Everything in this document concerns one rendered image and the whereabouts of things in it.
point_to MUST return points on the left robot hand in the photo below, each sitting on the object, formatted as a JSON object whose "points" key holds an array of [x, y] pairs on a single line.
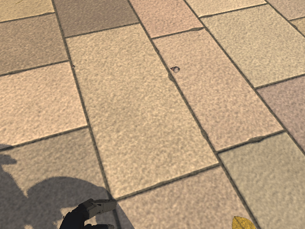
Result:
{"points": [[87, 210]]}

